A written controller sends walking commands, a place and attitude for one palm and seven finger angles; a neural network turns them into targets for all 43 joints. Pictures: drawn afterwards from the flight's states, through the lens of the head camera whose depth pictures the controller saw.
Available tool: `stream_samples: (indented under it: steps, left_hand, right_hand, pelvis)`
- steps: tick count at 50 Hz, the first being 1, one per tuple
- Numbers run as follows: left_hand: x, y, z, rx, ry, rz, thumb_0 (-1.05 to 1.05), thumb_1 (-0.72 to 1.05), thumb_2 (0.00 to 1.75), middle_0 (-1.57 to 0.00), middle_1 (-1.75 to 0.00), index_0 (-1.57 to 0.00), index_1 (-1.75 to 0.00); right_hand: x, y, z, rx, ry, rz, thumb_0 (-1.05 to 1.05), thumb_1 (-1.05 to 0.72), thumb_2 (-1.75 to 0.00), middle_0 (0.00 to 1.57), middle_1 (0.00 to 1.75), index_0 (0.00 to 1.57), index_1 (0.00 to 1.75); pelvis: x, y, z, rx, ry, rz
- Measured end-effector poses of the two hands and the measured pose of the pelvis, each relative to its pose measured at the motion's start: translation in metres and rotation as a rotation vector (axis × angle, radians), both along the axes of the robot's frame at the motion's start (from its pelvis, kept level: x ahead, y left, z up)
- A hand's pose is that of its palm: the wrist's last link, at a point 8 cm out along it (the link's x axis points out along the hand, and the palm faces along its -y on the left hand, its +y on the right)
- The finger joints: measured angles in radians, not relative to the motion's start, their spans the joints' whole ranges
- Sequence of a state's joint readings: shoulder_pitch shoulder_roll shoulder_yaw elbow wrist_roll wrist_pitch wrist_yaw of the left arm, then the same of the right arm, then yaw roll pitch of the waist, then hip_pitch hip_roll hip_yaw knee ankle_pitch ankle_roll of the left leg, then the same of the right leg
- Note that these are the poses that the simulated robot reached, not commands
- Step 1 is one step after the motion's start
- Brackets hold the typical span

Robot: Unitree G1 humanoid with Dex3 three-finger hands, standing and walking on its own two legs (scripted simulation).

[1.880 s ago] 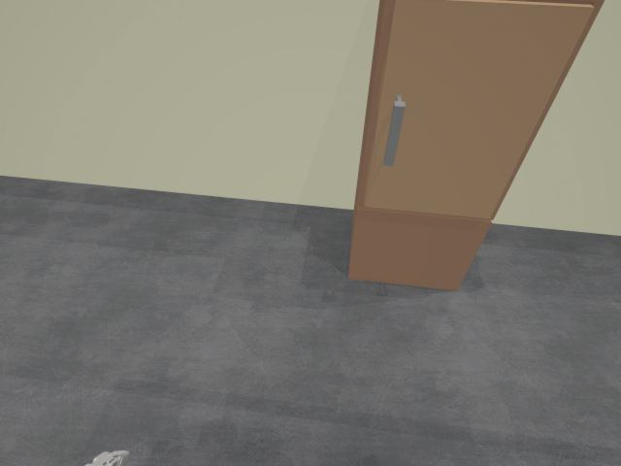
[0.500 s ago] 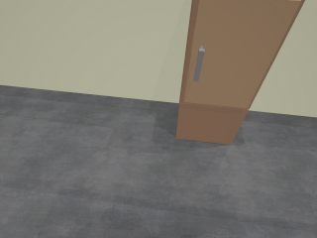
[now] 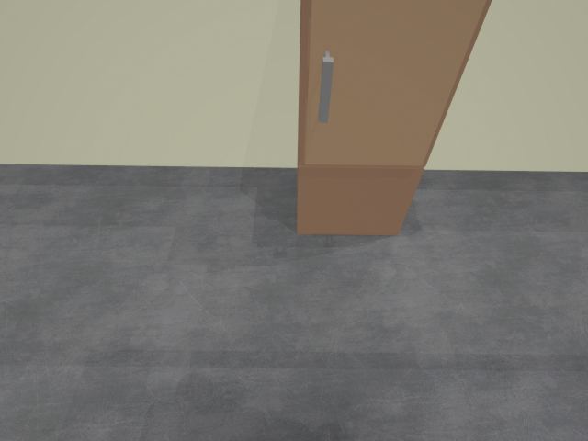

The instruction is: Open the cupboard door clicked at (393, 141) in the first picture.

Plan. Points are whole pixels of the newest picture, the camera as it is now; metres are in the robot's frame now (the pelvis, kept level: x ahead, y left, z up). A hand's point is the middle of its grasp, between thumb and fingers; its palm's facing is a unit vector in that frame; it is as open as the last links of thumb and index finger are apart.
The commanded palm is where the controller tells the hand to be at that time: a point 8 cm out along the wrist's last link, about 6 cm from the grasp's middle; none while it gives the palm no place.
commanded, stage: walk to a spot facing it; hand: left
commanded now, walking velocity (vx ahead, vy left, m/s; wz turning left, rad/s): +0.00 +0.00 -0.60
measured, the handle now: (325, 87) +0.94 -0.01 -0.04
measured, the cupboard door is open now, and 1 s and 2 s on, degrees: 0 0 0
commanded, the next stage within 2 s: none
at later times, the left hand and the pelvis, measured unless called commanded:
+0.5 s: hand out of the picture +0.06 +0.19 -0.15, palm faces -0.17 -0.95 -0.25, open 7.4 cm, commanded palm none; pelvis -0.02 +0.00 +0.01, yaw -15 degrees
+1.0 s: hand (189, 430) +0.15 +0.18 -0.16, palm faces -0.54 -0.82 -0.20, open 7.4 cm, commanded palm none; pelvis -0.04 +0.05 +0.01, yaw -34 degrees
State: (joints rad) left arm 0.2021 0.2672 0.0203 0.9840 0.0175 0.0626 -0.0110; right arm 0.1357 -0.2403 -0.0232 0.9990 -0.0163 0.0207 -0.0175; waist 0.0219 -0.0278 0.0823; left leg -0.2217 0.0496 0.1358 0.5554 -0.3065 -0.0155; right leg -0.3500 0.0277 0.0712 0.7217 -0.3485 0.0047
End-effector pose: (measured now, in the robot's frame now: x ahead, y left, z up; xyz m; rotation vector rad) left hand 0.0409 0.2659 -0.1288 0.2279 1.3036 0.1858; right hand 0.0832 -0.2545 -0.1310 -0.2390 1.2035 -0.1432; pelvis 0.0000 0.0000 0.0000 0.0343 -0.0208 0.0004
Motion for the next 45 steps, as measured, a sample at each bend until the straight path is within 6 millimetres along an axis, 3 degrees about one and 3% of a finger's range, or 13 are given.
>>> stream_samples:
  steps: [7, 14, 22, 30, 39, 45]
  left_hand:
    - [0.006, -0.032, -0.001, 0.014, -0.025, -0.053, 0.01, 0.91, 0.9, -0.2, -0.3, -0.21, -0.3]
    - [0.001, -0.048, 0.013, -0.005, 0.008, -0.088, 0.01, 0.9, 0.9, -0.2, -0.3, -0.21, -0.3]
    - [0.018, -0.037, 0.012, -0.021, -0.004, -0.161, 0.01, 0.9, 0.9, -0.21, -0.3, -0.21, -0.3]
    - [0.048, -0.001, -0.007, -0.045, -0.03, -0.255, 0.01, 0.9, 0.9, -0.2, -0.3, -0.21, -0.3]
    - [0.093, 0.017, 0.0, -0.072, -0.061, -0.39, 0.01, 0.91, 0.9, -0.2, -0.3, -0.2, -0.3]
    - [0.113, -0.002, 0.001, -0.074, -0.033, -0.495, 0.01, 0.91, 0.9, -0.2, -0.3, -0.2, -0.3]
  right_hand:
    - [-0.028, -0.018, -0.028, 0.052, 0.031, -0.093, 0.0, -0.91, -0.89, 0.2, 0.3, 0.2, 0.3]
    - [-0.039, -0.03, -0.004, 0.042, 0.012, -0.151, 0.01, -0.91, -0.89, 0.2, 0.3, 0.2, 0.3]
    - [-0.047, -0.031, 0.013, -0.013, -0.044, -0.223, 0.0, -0.91, -0.89, 0.2, 0.3, 0.2, 0.3]
    - [-0.062, 0.001, 0.027, -0.07, -0.131, -0.296, 0.0, -0.91, -0.89, 0.2, 0.3, 0.2, 0.3]
    - [-0.136, 0.05, 0.041, -0.08, -0.056, -0.433, 0.0, -0.91, -0.89, 0.2, 0.3, 0.2, 0.3]
    - [-0.187, 0.073, 0.032, -0.047, -0.006, -0.566, 0.0, -0.91, -0.89, 0.2, 0.3, 0.2, 0.3]
  pelvis:
    - [-0.004, -0.02, -0.013, -0.008, -0.002, -0.07]
    - [-0.012, -0.025, 0.007, 0.003, 0.029, -0.134]
    - [-0.018, -0.01, 0.01, -0.01, 0.051, -0.22]
    - [-0.025, 0.029, 0.002, -0.034, 0.065, -0.315]
    - [-0.027, 0.055, 0.014, -0.065, 0.038, -0.443]
    - [-0.029, 0.059, 0.014, -0.064, 0.035, -0.53]
